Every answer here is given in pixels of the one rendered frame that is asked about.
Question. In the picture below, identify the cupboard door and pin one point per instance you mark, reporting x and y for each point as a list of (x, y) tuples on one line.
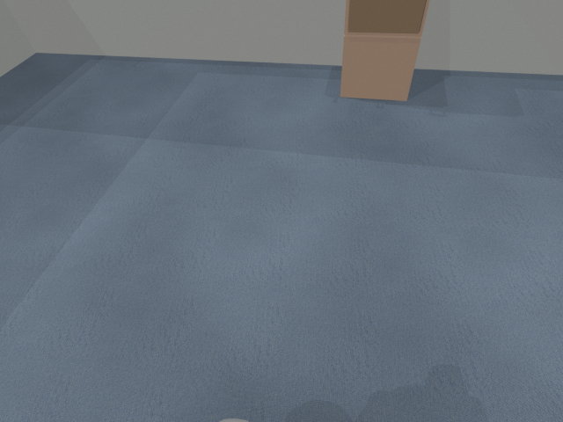
[(385, 16)]

